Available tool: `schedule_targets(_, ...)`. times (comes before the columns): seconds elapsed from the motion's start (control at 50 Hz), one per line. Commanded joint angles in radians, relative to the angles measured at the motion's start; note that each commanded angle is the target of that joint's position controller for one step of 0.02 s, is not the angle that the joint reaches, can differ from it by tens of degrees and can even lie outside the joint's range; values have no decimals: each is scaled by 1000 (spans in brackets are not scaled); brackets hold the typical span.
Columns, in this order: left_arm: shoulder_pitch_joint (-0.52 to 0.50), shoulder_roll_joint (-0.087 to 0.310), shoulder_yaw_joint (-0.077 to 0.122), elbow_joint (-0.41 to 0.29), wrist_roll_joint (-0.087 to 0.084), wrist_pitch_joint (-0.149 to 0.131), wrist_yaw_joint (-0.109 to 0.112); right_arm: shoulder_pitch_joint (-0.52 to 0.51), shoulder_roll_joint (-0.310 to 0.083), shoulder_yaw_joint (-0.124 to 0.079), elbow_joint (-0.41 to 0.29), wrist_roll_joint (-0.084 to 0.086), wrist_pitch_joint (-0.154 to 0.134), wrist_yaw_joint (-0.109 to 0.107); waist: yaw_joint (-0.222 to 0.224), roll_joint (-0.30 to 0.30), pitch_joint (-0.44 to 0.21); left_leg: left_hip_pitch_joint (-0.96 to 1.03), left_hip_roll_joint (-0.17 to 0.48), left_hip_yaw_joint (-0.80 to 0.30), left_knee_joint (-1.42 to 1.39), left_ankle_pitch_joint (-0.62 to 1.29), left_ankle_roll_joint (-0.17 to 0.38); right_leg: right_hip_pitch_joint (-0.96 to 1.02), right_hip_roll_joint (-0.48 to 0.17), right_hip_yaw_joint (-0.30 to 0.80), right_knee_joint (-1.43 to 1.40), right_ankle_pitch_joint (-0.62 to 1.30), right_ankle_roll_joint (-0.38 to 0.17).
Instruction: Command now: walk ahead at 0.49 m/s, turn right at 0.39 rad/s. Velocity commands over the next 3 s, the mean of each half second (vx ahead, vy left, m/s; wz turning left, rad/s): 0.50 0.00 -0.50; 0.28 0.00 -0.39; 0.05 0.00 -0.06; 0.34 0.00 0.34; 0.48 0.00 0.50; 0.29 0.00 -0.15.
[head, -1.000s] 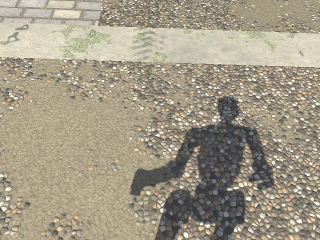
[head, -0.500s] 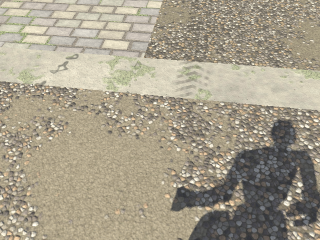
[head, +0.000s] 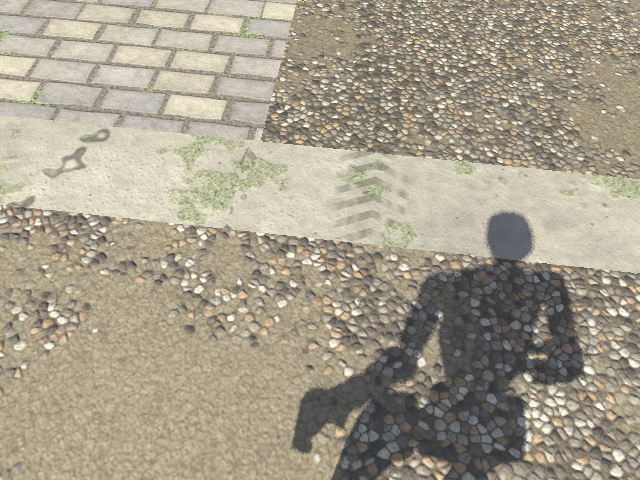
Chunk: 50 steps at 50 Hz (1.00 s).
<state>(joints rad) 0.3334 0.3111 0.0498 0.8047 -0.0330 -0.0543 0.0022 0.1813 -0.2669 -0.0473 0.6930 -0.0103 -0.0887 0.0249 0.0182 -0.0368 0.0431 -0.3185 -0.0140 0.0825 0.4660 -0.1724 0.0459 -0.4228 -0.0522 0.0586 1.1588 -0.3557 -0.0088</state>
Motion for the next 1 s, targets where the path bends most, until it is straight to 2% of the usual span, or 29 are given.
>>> schedule_targets(0.02,25,59,24,-66,-2,11,1,35,-93,-35,-15,-3,-30,-3,-14,138,-64,185,275,-250,-302,91,154,-172,-88,52,10,84,9)
schedule_targets(0.1,-56,40,23,-105,10,27,1,37,-125,-49,25,-4,-41,-13,-12,94,0,181,273,-109,-347,202,156,-262,-92,68,-123,231,26)
schedule_targets(0.18,-179,18,10,-142,10,12,-28,57,-159,-57,47,1,-27,-25,-55,68,32,216,247,21,-356,242,129,-236,-73,-4,-362,411,14)
schedule_targets(0.28,-322,17,4,-221,9,10,-58,139,-199,-71,89,23,9,-30,-103,59,69,389,295,81,-296,340,109,-284,-48,-79,-509,347,-30)
schedule_targets(0.34,-279,58,27,-243,11,18,-66,124,-239,-81,86,34,34,-39,-46,111,-4,453,299,122,-120,776,77,-155,36,-156,-524,199,-85)
schedule_targets(0.36,-191,90,45,-228,10,22,-64,114,-250,-83,82,37,43,-43,9,125,-61,445,290,135,16,903,65,-40,79,-178,-526,158,-111)
schedule_targets(0.38,-37,138,75,-192,7,26,-53,96,-243,-79,75,43,47,-47,98,111,-141,361,257,159,220,883,35,185,120,-179,-593,210,-148)
schedule_targets(0.4,117,220,109,-158,6,39,-32,112,-200,-60,59,22,39,-50,158,14,-232,115,214,156,523,561,-11,495,21,9,-616,228,-205)
schedule_targets(0.42,66,319,118,-170,1,29,-28,209,-52,-13,1,-11,11,-33,17,-230,-313,-343,-4,45,865,-399,-73,807,-229,589,-708,62,-398)
schedule_targets(0.44,95,228,92,-199,9,12,-34,96,-138,-24,-9,23,-27,-19,103,-99,-411,-451,-7,-175,951,-423,-57,844,-282,769,-848,-45,-415)
schedule_targets(0.46,61,178,76,-188,17,-2,-37,0,-181,-35,-41,58,-46,-12,109,-53,-259,-515,38,-179,915,-320,-35,738,-255,621,-876,28,-361)
schedule_targets(0.48,3,154,68,-190,14,-9,-37,-7,-166,-29,-42,47,-55,-18,58,21,-170,-479,81,-175,823,-234,-26,591,-210,501,-873,133,-327)
schedule_targets(0.5,-61,123,59,-201,15,-9,-34,-2,-168,-33,-29,19,-55,-24,17,40,-116,-415,110,-171,737,-191,-36,463,-170,406,-880,248,-303)
schedule_targets(0.52,-95,104,51,-217,29,-11,-29,22,-174,-39,-23,9,-45,-23,-16,12,-104,-345,128,-179,700,-155,-45,378,-145,356,-898,334,-298)
schedule_targets(0.56,-111,111,52,-218,28,-14,-20,41,-156,-38,-18,-2,-23,-23,-39,10,-90,-296,127,-160,630,-127,-78,288,-122,302,-927,436,-304)
schedule_targets(0.6,-95,139,59,-205,26,-15,-6,2,-130,-29,-31,-8,-7,-27,-36,12,-55,-288,110,-136,527,-65,-112,211,-95,235,-930,555,-296)
schedule_targets(0.64,-84,159,66,-191,24,-3,9,-72,-104,-18,-50,-12,-4,-29,-19,-4,-35,-242,72,-116,360,55,-131,152,-38,153,-889,674,-248)
schedule_targets(0.68,-55,160,68,-175,18,15,20,-126,-84,-9,-56,-8,-8,-21,13,-36,-66,-160,20,-97,207,207,-130,138,1,113,-848,665,-199)
schedule_targets(0.74,-9,141,61,-147,15,29,27,-168,-100,-13,-63,5,-12,-3,42,-60,-91,-121,-1,-118,97,297,-111,203,-31,169,-799,561,-170)
schedule_targets(0.78,-9,124,56,-139,21,31,31,-156,-129,-25,-62,-1,-17,3,30,-73,-98,-122,7,-145,52,253,-79,279,-66,226,-726,551,-157)
schedule_targets(0.82,-52,102,49,-144,25,32,33,-80,-142,-36,-41,-12,-29,3,-22,-80,-112,-40,14,-131,-25,282,-33,307,-54,242,-617,578,-128)
schedule_targets(0.84,-47,72,40,-153,31,29,31,-39,-169,-42,-37,-28,-37,-2,-37,-38,-159,90,66,-153,-47,519,-3,281,9,217,-509,537,-90)
schedule_targets(0.86,37,32,24,-160,46,23,28,7,-218,-45,-47,-53,-39,-8,-14,127,-282,355,254,-328,36,921,97,126,92,174,-284,187,-35)
schedule_targets(0.88,175,32,15,-130,29,25,25,48,-181,-39,-21,-46,-20,-4,7,321,-408,517,426,-590,16,946,267,-27,164,137,-55,-356,27)
schedule_targets(0.9,177,112,30,-107,23,39,23,40,-128,-24,-24,-7,-6,4,0,213,-392,460,413,-648,-24,643,266,-59,115,175,20,-355,50)
schedule_targets(0.92,81,136,40,-113,15,61,27,-5,-105,-15,-28,6,6,5,-16,146,-288,374,367,-579,-57,407,226,-101,87,149,56,-296,73)
schedule_targets(0.94,24,130,41,-117,18,82,34,-52,-86,-4,-29,0,18,7,-13,107,-217,271,324,-523,-100,238,194,-102,64,120,25,-253,85)
schedule_targets(0.96,-10,119,41,-125,25,101,39,-104,-73,5,-30,-5,27,7,2,109,-151,163,290,-474,-141,112,170,-75,35,103,-50,-222,90)
schedule_targets(1.0,-10,65,26,-117,29,111,41,-148,-101,-4,-21,-17,44,1,19,184,-94,18,200,-350,-195,39,132,56,27,31,-253,-169,93)
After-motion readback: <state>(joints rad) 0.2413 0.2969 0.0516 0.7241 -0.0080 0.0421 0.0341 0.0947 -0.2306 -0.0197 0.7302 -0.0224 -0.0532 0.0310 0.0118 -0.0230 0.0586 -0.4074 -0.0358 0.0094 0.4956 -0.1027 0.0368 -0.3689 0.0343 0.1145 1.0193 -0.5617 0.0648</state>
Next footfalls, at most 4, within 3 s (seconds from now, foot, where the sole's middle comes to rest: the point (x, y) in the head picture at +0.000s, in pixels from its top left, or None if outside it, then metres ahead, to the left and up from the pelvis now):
0.40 right None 0.36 -0.16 -0.77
0.84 left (364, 385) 0.67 -0.08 -0.77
1.14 right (458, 471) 0.49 -0.26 -0.77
2.14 right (489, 289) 0.94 -0.39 -0.77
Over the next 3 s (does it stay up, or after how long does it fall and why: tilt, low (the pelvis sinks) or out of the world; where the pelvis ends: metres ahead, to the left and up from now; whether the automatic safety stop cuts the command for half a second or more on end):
stays up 1.18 -0.21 0.01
